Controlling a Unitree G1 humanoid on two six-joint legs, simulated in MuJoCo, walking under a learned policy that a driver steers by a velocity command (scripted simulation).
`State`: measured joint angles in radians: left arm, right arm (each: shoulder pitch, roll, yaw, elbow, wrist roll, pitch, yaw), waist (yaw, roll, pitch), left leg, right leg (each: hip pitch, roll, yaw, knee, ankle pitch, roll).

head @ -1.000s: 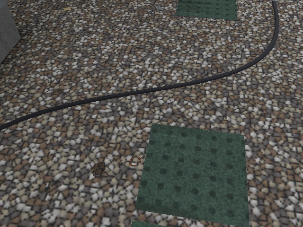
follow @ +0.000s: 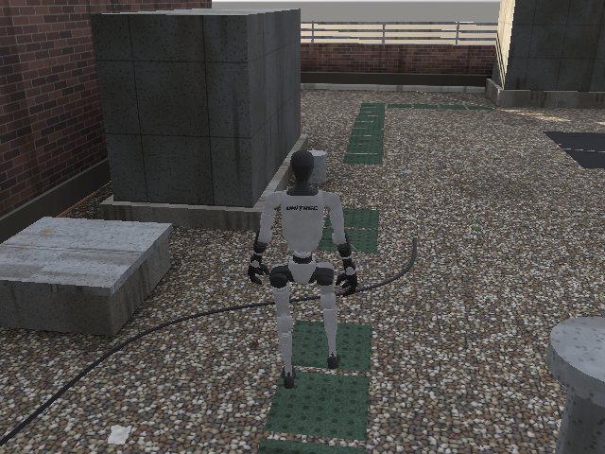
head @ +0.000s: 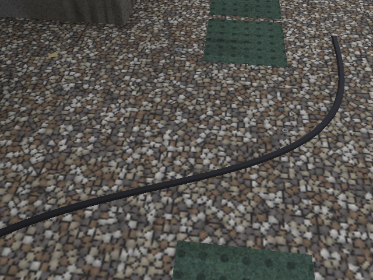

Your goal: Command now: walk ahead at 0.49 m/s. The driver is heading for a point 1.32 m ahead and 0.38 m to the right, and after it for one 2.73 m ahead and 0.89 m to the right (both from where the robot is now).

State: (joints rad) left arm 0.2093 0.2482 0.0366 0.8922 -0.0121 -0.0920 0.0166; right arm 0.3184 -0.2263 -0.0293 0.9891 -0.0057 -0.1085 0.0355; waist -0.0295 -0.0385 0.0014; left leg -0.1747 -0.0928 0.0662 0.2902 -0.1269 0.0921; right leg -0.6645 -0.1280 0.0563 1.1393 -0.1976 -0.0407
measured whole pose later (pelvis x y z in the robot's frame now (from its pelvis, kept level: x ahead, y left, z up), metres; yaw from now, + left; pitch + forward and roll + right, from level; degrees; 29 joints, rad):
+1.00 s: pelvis +0.55 -0.02 -0.01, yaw -8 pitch +2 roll +1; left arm 0.32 0.27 0.07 0.92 -0.03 -0.07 0.02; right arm 0.16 -0.24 -0.05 0.89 -0.01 -0.12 0.02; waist 0.00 -0.04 0.02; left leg -0.31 0.00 0.10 0.44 -0.16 0.03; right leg -0.47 -0.05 0.06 1.18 -0.35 -0.05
